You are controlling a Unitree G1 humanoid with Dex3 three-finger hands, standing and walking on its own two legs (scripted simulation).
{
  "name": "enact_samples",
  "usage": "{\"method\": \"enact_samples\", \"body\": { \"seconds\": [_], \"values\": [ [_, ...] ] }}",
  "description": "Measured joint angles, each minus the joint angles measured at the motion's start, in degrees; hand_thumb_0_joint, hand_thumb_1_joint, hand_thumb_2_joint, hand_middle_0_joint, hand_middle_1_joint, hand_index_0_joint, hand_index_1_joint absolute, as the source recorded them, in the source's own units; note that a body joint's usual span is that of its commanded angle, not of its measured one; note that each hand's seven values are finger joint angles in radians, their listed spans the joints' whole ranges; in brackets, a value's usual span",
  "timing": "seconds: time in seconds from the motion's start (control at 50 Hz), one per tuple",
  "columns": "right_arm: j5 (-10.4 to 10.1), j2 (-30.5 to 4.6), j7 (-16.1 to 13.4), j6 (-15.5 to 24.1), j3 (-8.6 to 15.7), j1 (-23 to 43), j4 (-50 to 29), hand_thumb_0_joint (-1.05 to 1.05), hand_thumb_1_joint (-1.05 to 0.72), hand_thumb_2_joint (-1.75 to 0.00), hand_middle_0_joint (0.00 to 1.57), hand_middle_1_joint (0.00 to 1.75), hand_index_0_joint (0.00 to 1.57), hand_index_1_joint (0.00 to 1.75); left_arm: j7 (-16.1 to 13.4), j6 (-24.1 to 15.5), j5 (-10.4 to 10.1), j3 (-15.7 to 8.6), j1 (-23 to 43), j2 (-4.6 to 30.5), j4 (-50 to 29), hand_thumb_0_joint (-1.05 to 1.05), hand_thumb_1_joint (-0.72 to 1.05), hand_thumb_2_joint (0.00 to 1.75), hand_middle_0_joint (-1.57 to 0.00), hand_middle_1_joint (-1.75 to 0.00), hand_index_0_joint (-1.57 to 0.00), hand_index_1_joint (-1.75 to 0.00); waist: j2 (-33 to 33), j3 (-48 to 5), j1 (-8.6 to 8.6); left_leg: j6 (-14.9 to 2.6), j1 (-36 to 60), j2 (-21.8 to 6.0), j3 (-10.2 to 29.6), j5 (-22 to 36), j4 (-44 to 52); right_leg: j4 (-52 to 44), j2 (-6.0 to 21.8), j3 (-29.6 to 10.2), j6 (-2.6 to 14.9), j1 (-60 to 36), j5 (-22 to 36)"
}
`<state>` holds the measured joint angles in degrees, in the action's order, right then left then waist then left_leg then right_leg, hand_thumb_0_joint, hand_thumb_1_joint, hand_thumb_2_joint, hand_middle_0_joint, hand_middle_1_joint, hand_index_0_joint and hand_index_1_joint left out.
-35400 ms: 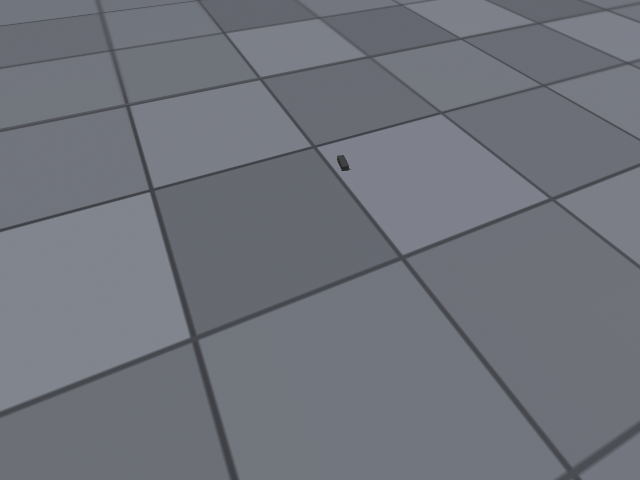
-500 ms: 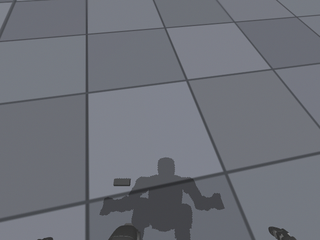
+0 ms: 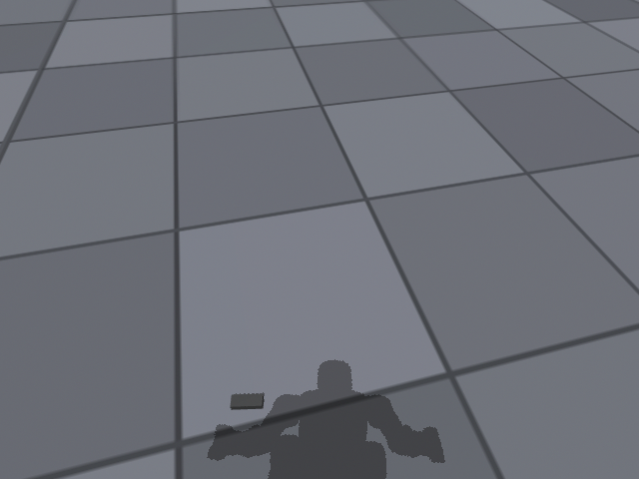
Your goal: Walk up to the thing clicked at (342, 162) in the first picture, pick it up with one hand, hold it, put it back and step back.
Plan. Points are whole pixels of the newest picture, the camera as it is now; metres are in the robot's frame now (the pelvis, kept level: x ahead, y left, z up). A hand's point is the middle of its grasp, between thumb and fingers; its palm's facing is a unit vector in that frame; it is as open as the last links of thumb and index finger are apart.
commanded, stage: walk up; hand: left
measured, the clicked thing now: (247, 401) +0.47 +0.22 -0.76
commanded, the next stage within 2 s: none
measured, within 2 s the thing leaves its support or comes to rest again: neither
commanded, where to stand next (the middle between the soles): +0.09 -0.03 m, yaw +2 degrees
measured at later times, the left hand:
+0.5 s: hand out of the picture +0.08 +0.26 -0.15, palm faces -0.03 -0.93 -0.36, open 7.3 cm
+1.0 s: hand out of the picture +0.11 +0.33 -0.18, palm faces -0.02 -0.93 -0.36, open 7.3 cm
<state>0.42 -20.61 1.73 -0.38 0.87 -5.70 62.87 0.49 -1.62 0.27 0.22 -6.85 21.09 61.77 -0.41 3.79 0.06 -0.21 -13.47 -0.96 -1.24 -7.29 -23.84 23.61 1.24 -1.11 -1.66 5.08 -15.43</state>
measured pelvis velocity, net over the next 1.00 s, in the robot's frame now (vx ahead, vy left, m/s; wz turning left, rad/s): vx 0.09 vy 0.05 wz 0.01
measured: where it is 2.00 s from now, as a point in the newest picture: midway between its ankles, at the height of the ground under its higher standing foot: outside the picture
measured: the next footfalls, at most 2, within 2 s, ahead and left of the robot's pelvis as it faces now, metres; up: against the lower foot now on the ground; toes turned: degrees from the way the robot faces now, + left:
left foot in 0.86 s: +0.18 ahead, +0.16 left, +0.00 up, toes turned +2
right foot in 1.42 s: +0.11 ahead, -0.12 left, +0.00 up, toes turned +1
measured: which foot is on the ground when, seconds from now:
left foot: down 0.00-0.68, up 0.70-0.84, down 0.86-1.00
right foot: down 0.00-0.90, up 0.92-1.00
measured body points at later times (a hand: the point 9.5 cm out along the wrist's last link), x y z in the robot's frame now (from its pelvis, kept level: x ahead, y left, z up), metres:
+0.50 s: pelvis +0.01 +0.00 +0.00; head +0.03 -0.01 +0.45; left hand +0.08 +0.31 -0.13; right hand +0.10 -0.30 -0.13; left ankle +0.07 +0.12 -0.74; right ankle -0.02 -0.14 -0.74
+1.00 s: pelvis +0.09 +0.05 -0.01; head +0.14 +0.08 +0.44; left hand +0.11 +0.38 -0.15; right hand +0.17 -0.27 -0.11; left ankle +0.14 +0.16 -0.74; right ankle +0.01 -0.11 -0.69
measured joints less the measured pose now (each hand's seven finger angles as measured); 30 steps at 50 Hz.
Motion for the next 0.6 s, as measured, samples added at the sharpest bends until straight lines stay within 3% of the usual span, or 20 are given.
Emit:
{"method": "enact_samples", "body": {
  "seconds": [0.24,0.6],
  "values": [
    [0.0,0.3,-0.5,0.1,0.7,-0.4,2.2,0.01,-0.90,-0.90,0.20,0.30,0.21,0.29,-0.2,0.5,0.0,0.2,0.8,-0.2,2.4,0.00,0.91,0.90,-0.21,-0.30,-0.21,-0.30,1.0,-0.2,0.72,-0.29,1.0,0.2,-0.4,0.7,2.3,-3.3,0.3,-0.3,-0.35,-1.3,1.4],
    [-0.2,0.6,-0.6,-0.1,0.9,1.8,2.0,0.01,-0.90,-0.90,0.20,0.30,0.21,0.29,-0.5,0.5,0.3,0.0,0.3,-0.9,3.8,0.00,0.91,0.90,-0.21,-0.30,-0.20,-0.30,-0.8,-0.4,-0.10,0.17,1.9,0.1,0.0,0.2,2.8,-4.1,0.1,0.1,-0.03,-2.4,0.8]
  ]
}}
